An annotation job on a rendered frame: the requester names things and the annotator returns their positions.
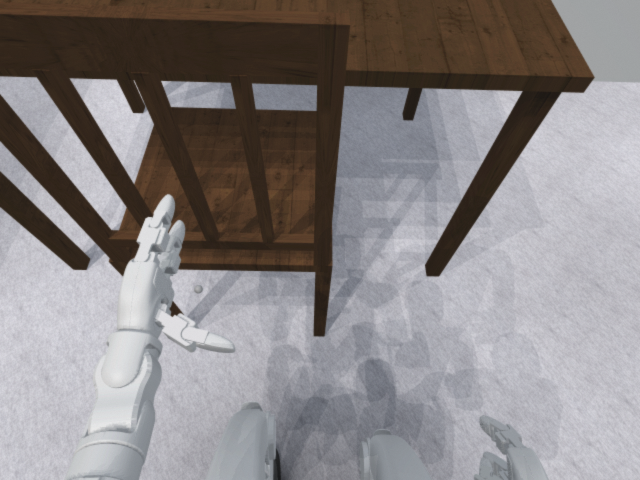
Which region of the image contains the table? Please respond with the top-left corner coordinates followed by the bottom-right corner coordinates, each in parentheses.
top-left (0, 0), bottom-right (595, 277)

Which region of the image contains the robot right shin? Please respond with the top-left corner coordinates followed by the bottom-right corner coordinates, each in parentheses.
top-left (372, 429), bottom-right (392, 437)

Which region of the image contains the right robot hand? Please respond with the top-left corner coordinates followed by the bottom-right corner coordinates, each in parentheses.
top-left (474, 415), bottom-right (549, 480)

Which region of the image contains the right robot thigh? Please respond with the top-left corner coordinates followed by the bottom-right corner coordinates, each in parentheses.
top-left (359, 435), bottom-right (432, 480)

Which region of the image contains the left robot hand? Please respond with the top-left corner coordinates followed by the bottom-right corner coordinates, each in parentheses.
top-left (117, 194), bottom-right (235, 353)

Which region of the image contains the chair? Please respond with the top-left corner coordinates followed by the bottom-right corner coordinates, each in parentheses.
top-left (0, 2), bottom-right (350, 337)

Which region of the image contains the left robot forearm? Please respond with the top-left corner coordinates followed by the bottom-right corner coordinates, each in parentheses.
top-left (64, 329), bottom-right (163, 480)

